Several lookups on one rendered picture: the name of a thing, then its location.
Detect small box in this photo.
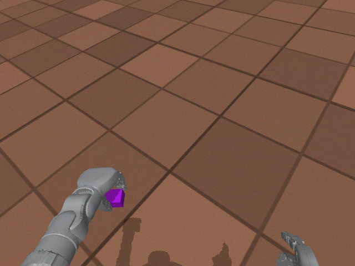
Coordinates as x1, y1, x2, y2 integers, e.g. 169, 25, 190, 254
105, 189, 125, 208

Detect right robot hand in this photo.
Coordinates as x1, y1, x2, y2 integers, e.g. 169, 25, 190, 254
276, 231, 319, 266

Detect left robot arm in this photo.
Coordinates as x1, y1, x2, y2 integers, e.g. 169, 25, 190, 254
21, 186, 102, 266

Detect left robot hand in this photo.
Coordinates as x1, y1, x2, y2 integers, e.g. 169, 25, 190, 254
77, 167, 127, 212

